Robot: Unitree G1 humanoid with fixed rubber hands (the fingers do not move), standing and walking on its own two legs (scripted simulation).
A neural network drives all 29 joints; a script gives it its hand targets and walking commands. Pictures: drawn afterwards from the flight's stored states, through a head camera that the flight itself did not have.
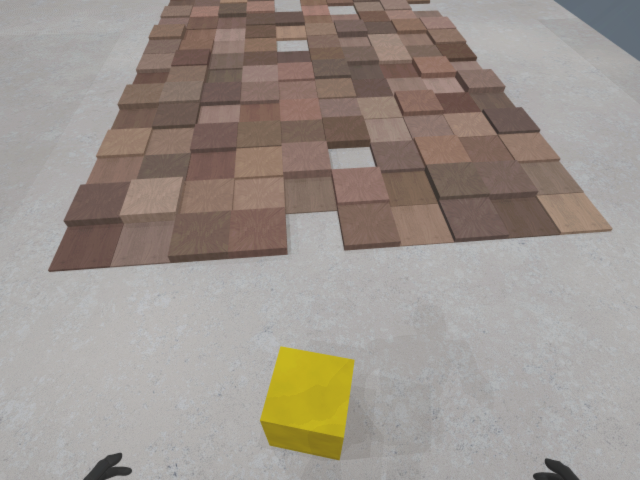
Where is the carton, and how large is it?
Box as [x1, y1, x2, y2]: [260, 346, 354, 459]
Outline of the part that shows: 280,346 260,418 261,424 269,444 339,459 354,360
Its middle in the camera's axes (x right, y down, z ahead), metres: -0.03 +0.46 +1.09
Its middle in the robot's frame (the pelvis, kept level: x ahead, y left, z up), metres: +0.42 +0.05 -0.66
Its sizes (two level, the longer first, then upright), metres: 0.210 0.200 0.250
